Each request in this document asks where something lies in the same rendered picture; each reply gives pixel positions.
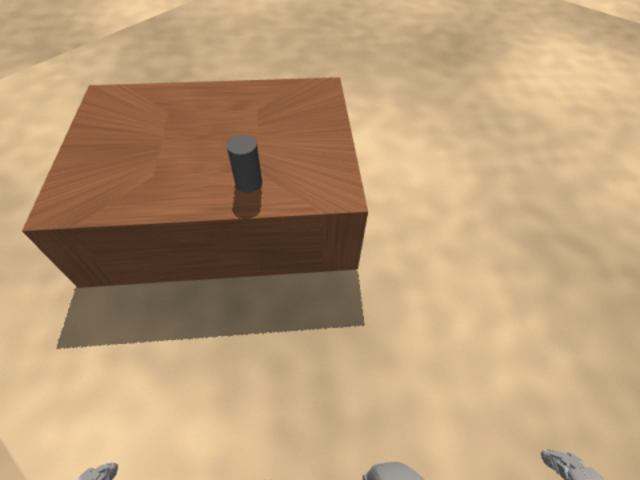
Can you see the right robot hand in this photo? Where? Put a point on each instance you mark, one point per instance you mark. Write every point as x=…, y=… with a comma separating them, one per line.
x=569, y=466

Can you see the can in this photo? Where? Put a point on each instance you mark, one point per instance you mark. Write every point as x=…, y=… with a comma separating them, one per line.
x=244, y=159

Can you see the left robot hand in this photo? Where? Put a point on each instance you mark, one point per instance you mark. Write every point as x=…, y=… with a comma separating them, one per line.
x=103, y=472

